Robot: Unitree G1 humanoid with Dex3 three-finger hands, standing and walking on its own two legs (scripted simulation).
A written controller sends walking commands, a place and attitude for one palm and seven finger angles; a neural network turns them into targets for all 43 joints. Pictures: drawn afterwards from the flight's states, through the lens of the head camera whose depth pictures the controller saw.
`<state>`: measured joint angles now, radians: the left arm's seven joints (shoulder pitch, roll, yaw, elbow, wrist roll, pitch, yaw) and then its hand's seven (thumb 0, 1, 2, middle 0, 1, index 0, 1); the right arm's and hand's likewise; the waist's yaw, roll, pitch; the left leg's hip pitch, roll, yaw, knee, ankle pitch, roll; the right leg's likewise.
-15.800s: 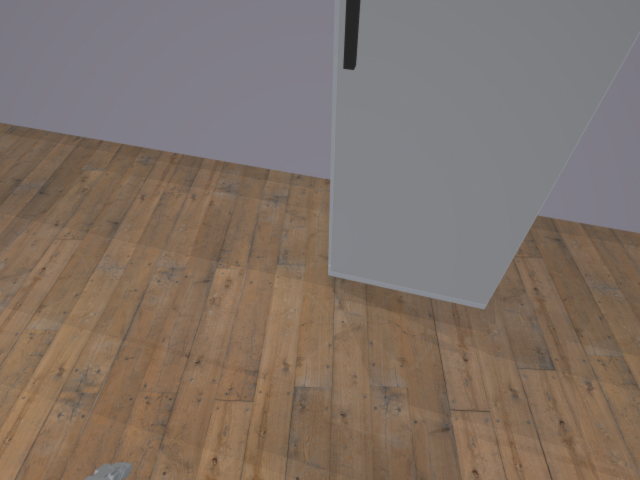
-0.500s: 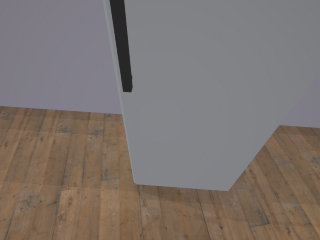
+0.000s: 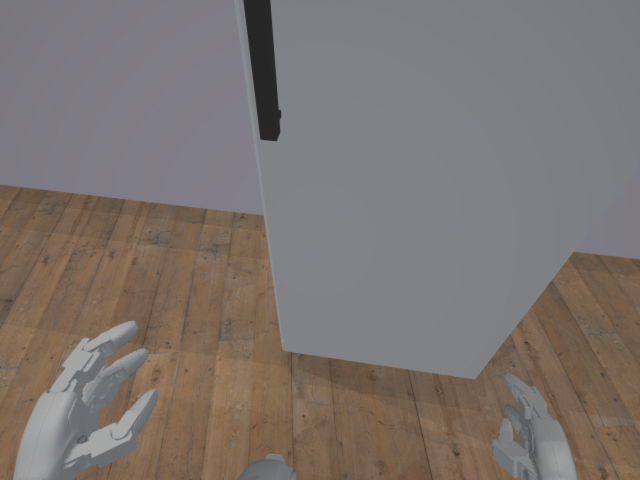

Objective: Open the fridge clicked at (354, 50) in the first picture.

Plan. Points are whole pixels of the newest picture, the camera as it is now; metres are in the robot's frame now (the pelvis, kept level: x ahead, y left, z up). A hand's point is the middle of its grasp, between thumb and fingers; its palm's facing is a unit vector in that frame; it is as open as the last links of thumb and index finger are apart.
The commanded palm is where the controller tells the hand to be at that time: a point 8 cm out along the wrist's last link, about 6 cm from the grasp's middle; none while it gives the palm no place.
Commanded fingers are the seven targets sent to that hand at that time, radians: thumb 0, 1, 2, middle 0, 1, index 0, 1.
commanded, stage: raise the hand to about handle height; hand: left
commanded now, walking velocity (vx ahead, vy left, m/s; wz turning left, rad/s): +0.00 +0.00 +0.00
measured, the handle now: (264, 29) +0.55 +0.13 +0.30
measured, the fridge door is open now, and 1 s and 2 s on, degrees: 0 0 0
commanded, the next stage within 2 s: move the hooked fingers beside the handle in 1.60 s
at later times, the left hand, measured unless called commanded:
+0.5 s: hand (87, 294) +0.24 +0.25 +0.16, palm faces +0.01 -1.00 -0.08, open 12.1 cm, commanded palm +0.21 +0.31 +0.19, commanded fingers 0.00 -0.29 0.39 -0.28 -1.07 -0.28 -1.07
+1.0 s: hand out of the picture +0.24 +0.31 +0.27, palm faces +0.06 -0.99 -0.12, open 14.0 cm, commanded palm +0.21 +0.36 +0.29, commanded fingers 0.00 -0.50 0.30 -0.30 -1.20 -0.30 -1.20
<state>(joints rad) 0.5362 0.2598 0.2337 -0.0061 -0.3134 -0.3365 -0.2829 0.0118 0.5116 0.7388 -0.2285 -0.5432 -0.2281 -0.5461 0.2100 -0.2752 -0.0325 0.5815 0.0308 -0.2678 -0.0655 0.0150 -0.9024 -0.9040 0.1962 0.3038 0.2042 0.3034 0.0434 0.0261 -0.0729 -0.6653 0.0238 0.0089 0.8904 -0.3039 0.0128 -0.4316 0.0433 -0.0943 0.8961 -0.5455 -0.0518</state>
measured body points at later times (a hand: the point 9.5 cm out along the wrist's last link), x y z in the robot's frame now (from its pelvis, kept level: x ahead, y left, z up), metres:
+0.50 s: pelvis +0.01 +0.03 +0.03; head +0.01 +0.03 +0.48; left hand +0.23 +0.31 +0.17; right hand +0.18 -0.22 -0.04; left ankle +0.09 +0.11 -0.69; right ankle -0.04 -0.08 -0.69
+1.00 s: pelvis -0.02 +0.04 +0.05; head -0.06 +0.03 +0.50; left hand +0.23 +0.36 +0.28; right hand +0.21 -0.15 +0.00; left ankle +0.09 +0.11 -0.69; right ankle -0.04 -0.08 -0.69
